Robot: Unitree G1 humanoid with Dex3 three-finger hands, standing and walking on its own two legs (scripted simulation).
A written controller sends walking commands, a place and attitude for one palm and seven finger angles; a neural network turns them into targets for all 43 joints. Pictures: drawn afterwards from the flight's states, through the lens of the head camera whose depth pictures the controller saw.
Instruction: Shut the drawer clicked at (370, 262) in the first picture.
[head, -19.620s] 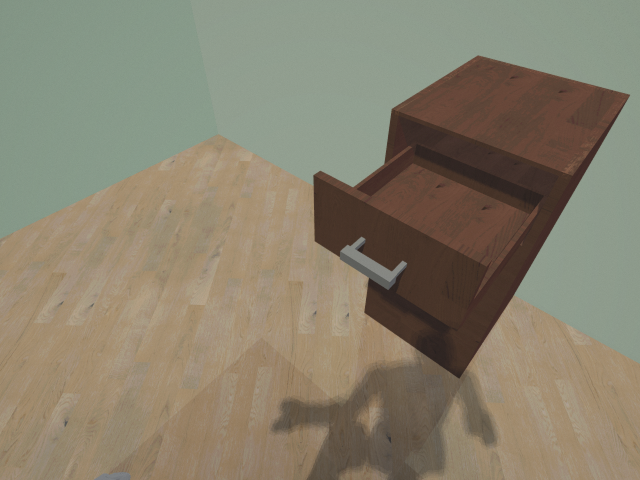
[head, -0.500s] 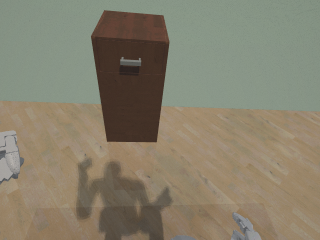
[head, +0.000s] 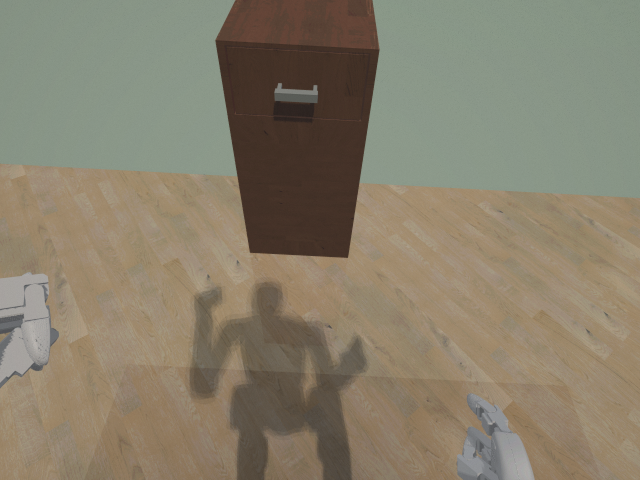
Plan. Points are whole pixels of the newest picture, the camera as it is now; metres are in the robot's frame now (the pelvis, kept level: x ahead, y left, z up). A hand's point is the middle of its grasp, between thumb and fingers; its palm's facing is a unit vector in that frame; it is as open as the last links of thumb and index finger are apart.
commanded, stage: stop stepping back and stand still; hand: left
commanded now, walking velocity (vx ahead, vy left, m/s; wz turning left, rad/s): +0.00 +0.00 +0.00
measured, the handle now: (296, 91) +1.00 +0.10 -0.04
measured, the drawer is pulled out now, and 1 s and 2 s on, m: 0.00 0.00 0.00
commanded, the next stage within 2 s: let the arm hang, fingers relaxed in 0.46 s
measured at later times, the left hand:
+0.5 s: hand (82, 296) +0.24 +0.23 +0.17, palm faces +0.29 -0.81 -0.51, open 3.2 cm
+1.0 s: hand out of the picture +0.04 +0.22 -0.16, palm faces -0.02 -0.97 -0.23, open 3.9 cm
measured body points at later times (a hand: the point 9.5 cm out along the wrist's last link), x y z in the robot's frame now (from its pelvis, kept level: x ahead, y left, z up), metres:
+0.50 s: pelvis +0.04 +0.00 +0.01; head +0.08 +0.00 +0.46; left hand +0.22 +0.27 +0.20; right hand +0.21 -0.23 -0.08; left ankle +0.02 +0.11 -0.73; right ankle +0.03 -0.09 -0.73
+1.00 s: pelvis +0.01 +0.02 +0.01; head +0.05 +0.03 +0.46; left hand +0.04 +0.27 -0.14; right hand +0.02 -0.22 -0.13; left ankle +0.02 +0.11 -0.73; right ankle +0.03 -0.09 -0.73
